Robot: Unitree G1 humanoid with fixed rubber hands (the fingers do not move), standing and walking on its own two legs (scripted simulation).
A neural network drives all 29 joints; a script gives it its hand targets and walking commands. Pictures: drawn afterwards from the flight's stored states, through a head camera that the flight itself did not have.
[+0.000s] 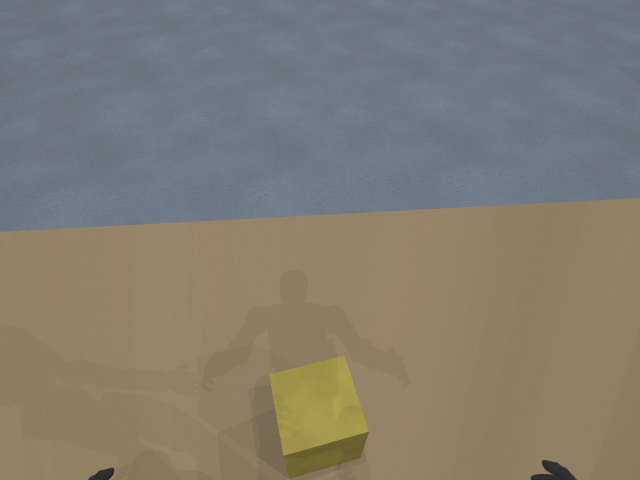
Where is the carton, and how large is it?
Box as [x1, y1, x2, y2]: [269, 356, 368, 478]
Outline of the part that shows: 344,356 269,374 283,455 289,478 360,457 368,430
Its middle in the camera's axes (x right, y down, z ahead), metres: +0.00 +0.50 +1.07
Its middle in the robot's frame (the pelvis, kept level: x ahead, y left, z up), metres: +0.41 +0.02 -0.66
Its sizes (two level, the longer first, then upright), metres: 0.210 0.200 0.250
